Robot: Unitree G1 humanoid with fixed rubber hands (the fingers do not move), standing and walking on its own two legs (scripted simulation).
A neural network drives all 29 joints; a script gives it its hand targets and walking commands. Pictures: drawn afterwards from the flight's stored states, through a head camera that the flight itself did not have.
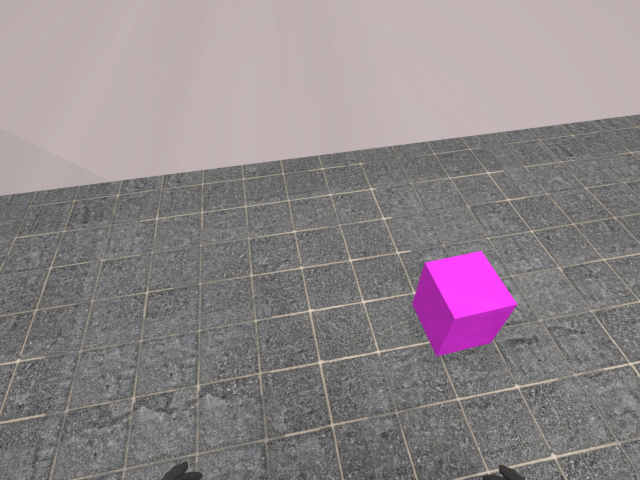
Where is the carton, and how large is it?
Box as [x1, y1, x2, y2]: [412, 251, 516, 355]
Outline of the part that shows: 481,251 430,261 424,264 412,303 436,355 490,342 516,305 515,301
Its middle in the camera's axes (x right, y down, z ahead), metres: +0.46 +0.22 +1.28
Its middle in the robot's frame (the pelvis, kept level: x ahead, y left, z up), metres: +0.74 -0.41 -0.64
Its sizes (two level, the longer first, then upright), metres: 0.210 0.200 0.250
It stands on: the floor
